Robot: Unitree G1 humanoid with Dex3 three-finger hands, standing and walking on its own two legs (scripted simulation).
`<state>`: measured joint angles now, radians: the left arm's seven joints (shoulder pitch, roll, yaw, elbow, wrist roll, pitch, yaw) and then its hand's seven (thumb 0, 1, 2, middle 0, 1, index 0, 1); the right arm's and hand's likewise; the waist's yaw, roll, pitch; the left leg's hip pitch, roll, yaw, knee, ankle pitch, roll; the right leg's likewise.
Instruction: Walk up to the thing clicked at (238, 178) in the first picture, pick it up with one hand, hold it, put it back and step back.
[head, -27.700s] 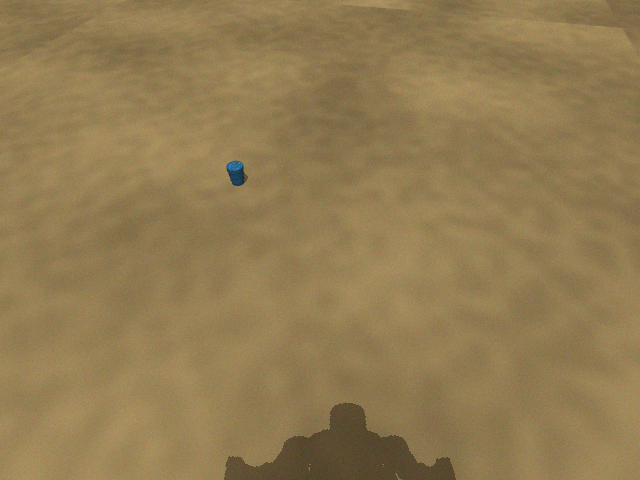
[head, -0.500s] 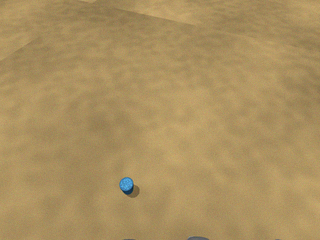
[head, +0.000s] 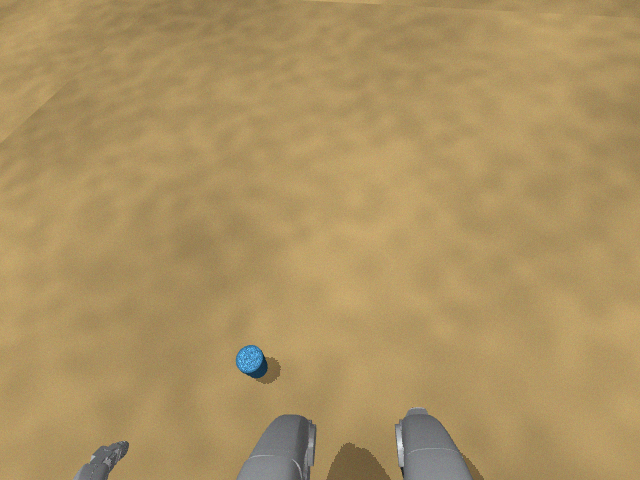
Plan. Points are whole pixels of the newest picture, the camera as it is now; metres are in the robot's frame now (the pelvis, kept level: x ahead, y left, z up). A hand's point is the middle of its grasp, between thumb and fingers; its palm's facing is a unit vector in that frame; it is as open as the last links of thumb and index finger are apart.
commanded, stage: walk up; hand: left
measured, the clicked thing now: (253, 363) +0.46 +0.29 -0.68
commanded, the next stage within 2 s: stand in 1.76 s
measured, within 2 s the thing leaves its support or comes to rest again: neither
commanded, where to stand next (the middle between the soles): +0.07 +0.05 m, yaw -2 degrees
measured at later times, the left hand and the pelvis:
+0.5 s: hand out of the picture -0.04 +0.41 -0.12, palm faces +0.00 -0.86 -0.50, open 7.4 cm; pelvis -0.08 +0.10 +0.02, yaw +1 degrees
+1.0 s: hand out of the picture +0.07 +0.32 -0.10, palm faces -0.10 -0.87 -0.48, open 7.4 cm; pelvis -0.02 +0.03 +0.02, yaw -5 degrees
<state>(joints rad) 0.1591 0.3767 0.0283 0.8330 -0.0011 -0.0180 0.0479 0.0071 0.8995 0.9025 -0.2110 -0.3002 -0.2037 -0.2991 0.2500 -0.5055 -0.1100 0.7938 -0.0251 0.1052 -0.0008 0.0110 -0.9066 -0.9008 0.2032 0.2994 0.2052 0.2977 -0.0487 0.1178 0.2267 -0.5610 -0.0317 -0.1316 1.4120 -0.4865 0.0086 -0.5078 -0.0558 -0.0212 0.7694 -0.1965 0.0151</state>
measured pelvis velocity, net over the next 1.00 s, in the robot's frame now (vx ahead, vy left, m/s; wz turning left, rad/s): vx -0.02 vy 0.03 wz -0.08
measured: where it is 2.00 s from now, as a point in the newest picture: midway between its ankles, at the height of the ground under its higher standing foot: outside the picture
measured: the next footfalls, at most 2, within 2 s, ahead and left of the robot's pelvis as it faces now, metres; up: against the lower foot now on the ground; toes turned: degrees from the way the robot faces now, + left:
left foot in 0.28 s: -0.03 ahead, +0.20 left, +0.00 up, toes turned +4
right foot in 0.88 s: +0.06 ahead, -0.09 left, +0.00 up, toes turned -7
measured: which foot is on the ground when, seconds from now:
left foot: up 0.00-0.26, down 0.28-0.88, up 0.90-1.00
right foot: down 0.00-0.30, up 0.32-0.86, down 0.88-1.00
